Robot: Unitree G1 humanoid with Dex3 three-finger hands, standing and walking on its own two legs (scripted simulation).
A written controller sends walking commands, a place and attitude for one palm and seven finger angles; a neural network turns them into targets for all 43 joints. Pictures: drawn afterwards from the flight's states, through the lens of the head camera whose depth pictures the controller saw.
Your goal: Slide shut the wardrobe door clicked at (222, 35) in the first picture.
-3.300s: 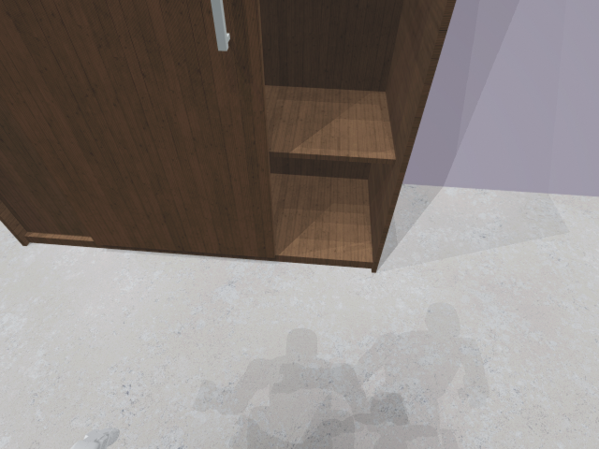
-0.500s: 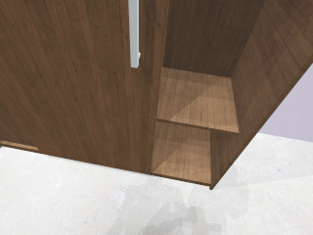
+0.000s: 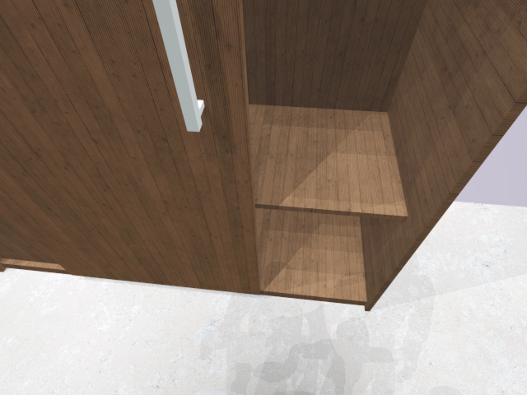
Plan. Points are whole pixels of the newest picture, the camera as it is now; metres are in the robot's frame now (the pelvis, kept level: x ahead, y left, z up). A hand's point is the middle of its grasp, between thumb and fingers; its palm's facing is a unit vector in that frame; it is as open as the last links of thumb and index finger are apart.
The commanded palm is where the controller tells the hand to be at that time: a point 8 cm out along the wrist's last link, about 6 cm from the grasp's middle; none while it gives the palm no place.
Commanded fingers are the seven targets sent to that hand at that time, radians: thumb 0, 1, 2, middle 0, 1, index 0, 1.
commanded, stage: come to a stop and stand still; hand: left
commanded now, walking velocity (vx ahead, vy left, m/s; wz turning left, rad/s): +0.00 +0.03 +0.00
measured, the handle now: (180, 43) +0.50 +0.14 +0.26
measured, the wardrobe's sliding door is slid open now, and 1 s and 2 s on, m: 0.40 0.40 0.40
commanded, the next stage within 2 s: look again from close up in 1.40 s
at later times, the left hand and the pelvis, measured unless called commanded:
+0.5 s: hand out of the picture -0.04 +0.25 -0.16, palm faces +0.03 -0.96 -0.26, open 7.4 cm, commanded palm none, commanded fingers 0.00 0.90 0.90 -0.20 -0.30 -0.20 -0.30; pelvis -0.04 +0.05 +0.00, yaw -1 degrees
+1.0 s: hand out of the picture +0.00 +0.21 -0.16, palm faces +0.02 -0.98 -0.22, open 7.3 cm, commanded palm none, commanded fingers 0.00 0.90 0.90 -0.20 -0.30 -0.20 -0.30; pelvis -0.01 +0.04 +0.01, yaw +0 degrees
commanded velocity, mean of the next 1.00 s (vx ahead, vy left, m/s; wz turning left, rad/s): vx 0.00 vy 0.00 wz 0.00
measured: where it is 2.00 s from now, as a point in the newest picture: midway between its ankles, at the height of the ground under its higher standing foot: outside the picture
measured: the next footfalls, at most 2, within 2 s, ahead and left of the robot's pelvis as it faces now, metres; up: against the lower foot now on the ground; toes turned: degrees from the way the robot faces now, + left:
left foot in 0.14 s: +0.00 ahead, +0.14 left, +0.00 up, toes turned +3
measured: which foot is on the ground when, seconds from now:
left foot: up 0.00-0.12, down 0.14-1.00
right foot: down 0.00-1.00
